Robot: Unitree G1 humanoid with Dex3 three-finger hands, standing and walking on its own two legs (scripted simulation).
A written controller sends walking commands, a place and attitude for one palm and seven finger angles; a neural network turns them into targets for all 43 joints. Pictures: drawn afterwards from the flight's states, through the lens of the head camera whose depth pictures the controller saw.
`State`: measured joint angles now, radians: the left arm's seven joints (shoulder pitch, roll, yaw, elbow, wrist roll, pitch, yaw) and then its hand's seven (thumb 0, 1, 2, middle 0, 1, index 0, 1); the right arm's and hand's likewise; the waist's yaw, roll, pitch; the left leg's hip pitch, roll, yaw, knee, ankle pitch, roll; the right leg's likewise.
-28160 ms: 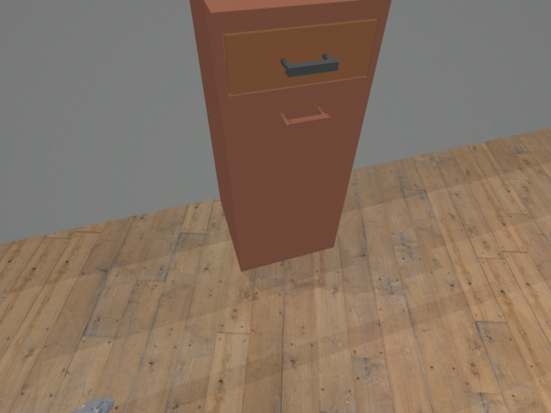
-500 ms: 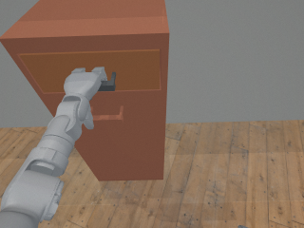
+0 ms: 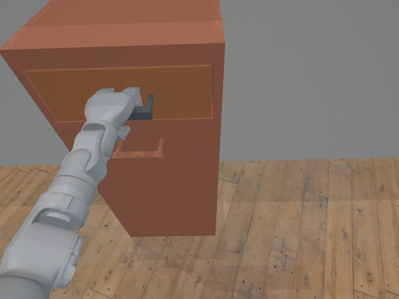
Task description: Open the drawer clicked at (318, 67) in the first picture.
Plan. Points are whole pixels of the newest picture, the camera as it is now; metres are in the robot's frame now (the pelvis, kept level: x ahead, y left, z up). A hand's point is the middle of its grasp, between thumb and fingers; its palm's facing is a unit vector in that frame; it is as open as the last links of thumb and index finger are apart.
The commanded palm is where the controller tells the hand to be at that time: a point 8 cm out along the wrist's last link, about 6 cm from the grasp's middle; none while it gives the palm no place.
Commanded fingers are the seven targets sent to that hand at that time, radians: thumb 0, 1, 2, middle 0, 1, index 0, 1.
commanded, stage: close the thumb around the handle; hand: left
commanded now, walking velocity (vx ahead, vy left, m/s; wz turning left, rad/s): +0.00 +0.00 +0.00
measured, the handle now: (123, 106) +0.49 +0.18 +0.13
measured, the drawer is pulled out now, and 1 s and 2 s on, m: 0.00 0.08 0.18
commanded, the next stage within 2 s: pull the drawer open in 0.20 s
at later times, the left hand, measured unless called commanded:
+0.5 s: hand (120, 131) +0.44 +0.18 +0.11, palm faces +0.01 -0.06 -1.00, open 5.3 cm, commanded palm +0.39 +0.20 +0.17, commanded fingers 0.00 0.90 0.90 -0.40 -1.35 -0.40 -1.35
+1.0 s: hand (113, 158) +0.36 +0.18 +0.11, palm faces +0.03 -0.10 -0.99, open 5.4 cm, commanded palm +0.33 +0.19 +0.17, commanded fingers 0.00 0.90 0.90 -0.40 -1.35 -0.40 -1.35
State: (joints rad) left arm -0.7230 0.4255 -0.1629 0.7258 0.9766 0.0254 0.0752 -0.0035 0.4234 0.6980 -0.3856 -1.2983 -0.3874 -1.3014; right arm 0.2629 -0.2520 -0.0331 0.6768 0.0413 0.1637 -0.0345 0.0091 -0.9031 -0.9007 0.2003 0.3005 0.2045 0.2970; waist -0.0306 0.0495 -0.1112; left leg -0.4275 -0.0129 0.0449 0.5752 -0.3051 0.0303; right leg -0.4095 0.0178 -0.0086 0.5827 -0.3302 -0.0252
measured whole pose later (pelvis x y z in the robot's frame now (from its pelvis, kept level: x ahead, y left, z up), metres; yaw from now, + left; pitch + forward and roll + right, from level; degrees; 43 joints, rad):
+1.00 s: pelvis +0.01 +0.00 +0.01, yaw +0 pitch +4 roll +1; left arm -0.30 0.40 -0.23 0.19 0.94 0.17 0.02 0.01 0.75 0.81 -0.38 -1.35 -0.42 -1.35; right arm 0.10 -0.24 0.00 0.62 0.04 0.17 -0.01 0.01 -0.90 -0.90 0.20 0.30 0.20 0.30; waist 0.04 0.07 -0.10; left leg -0.28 -0.02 0.04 0.50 -0.30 0.03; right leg -0.27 0.01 -0.01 0.53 -0.33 -0.03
